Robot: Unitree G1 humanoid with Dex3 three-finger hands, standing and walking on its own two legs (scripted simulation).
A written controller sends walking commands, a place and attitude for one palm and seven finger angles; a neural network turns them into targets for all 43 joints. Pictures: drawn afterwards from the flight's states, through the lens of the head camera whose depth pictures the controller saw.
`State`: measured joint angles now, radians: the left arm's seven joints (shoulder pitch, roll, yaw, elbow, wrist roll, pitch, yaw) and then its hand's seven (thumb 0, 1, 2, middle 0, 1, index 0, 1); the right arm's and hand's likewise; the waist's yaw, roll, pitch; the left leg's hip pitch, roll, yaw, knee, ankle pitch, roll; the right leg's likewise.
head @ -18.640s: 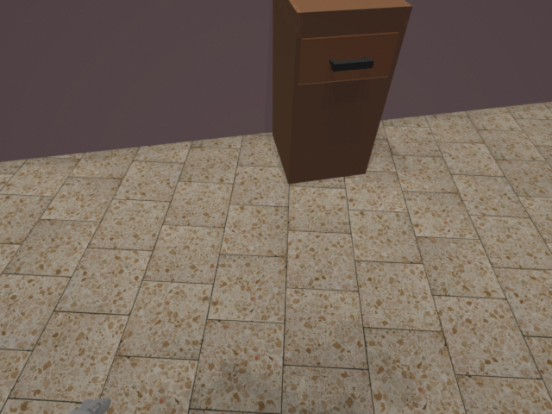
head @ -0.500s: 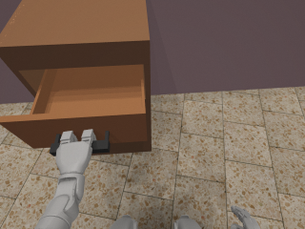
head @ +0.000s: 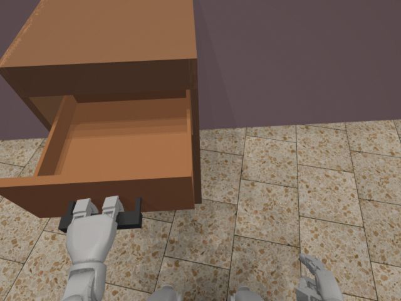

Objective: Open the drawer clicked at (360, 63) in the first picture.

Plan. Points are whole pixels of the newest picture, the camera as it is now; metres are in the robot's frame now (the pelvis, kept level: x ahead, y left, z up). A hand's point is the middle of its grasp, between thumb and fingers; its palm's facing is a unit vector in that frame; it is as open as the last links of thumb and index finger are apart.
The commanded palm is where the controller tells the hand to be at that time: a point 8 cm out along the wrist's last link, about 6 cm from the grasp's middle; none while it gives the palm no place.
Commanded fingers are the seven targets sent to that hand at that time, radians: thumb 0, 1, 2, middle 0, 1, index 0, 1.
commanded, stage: pull the drawer open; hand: left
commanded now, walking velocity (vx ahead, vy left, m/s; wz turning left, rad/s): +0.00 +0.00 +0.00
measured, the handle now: (103, 212) +0.30 +0.23 -0.04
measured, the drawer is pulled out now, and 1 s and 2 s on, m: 0.24 0.30 0.30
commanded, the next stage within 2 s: open the thumb to release the handle in 0.62 s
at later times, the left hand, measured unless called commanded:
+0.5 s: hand (99, 270) +0.19 +0.21 -0.06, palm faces -0.05 -0.08 -1.00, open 6.2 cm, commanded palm +0.14 +0.21 -0.01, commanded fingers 0.00 0.90 0.90 -0.40 -1.35 -0.40 -1.35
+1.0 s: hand (94, 267) +0.19 +0.23 -0.06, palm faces -0.01 -0.04 -1.00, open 7.7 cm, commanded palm +0.17 +0.21 -0.01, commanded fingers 0.00 -0.15 0.45 -0.32 -1.24 -0.32 -1.24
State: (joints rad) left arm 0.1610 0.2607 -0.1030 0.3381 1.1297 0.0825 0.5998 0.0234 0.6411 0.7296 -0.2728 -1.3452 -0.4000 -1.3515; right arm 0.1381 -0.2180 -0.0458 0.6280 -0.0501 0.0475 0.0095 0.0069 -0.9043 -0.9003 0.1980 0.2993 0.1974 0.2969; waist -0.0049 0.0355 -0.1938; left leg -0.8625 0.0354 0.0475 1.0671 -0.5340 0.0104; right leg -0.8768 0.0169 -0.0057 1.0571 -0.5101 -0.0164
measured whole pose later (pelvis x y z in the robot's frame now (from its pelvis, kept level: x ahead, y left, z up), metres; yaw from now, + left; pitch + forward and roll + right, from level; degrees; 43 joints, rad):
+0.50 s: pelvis +0.00 -0.01 -0.01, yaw +0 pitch +19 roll +0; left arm 0.40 0.26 -0.10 0.14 1.14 0.03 0.61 0.04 0.64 0.71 -0.25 -1.35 -0.40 -1.34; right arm 0.10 -0.21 -0.02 0.58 -0.07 0.04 0.03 0.01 -0.90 -0.90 0.20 0.30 0.20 0.30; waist 0.02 0.03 -0.21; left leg -0.89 0.04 0.05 1.13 -0.56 0.00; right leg -0.91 0.02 0.00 1.13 -0.54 -0.02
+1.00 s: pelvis -0.02 -0.01 -0.01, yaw +1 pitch +18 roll +1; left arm 0.28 0.26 -0.09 0.22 1.12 0.09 0.62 0.00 0.39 0.68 -0.35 -1.30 -0.38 -1.30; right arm 0.11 -0.22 -0.03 0.64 -0.05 0.04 -0.03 0.01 -0.90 -0.90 0.20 0.30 0.20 0.30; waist 0.04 0.03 -0.18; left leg -0.92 0.03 0.03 1.13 -0.54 -0.01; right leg -0.93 0.01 -0.03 1.14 -0.53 -0.04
